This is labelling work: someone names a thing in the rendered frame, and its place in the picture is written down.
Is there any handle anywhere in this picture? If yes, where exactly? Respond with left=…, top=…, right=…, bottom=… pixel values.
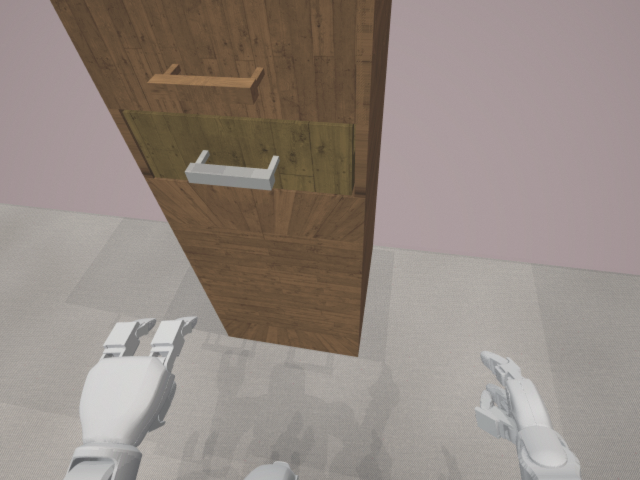
left=185, top=150, right=280, bottom=190
left=147, top=74, right=259, bottom=105

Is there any right robot forearm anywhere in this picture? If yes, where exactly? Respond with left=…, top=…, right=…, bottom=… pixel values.
left=516, top=426, right=582, bottom=480

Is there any left robot forearm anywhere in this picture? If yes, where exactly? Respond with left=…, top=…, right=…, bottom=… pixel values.
left=63, top=442, right=142, bottom=480

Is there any cabinet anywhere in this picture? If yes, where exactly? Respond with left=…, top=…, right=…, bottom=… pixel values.
left=50, top=0, right=392, bottom=357

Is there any left robot hand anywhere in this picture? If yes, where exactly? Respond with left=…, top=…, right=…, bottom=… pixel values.
left=79, top=316, right=197, bottom=447

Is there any right robot hand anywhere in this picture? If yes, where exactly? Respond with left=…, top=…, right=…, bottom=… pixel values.
left=475, top=351, right=554, bottom=444

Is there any drawer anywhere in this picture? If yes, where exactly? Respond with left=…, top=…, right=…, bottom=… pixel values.
left=123, top=110, right=356, bottom=196

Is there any robot left shin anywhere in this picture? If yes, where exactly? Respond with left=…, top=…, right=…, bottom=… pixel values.
left=273, top=461, right=291, bottom=470

